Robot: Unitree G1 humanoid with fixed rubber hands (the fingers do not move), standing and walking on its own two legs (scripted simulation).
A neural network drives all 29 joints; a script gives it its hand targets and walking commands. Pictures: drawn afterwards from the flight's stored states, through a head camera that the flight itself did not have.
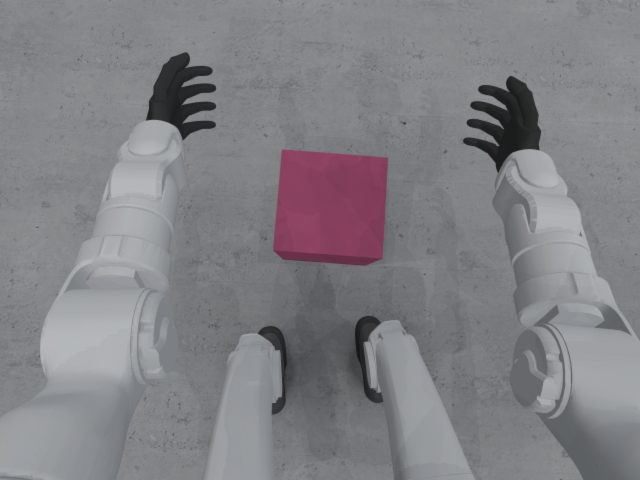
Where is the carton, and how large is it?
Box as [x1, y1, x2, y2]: [273, 149, 387, 265]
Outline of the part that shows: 282,149 273,250 283,259 365,265 382,258 387,157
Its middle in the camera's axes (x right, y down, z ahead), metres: +0.02 -0.06 +0.88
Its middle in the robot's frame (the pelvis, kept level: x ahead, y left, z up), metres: +0.48 -0.04 -0.52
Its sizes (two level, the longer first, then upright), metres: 0.210 0.200 0.250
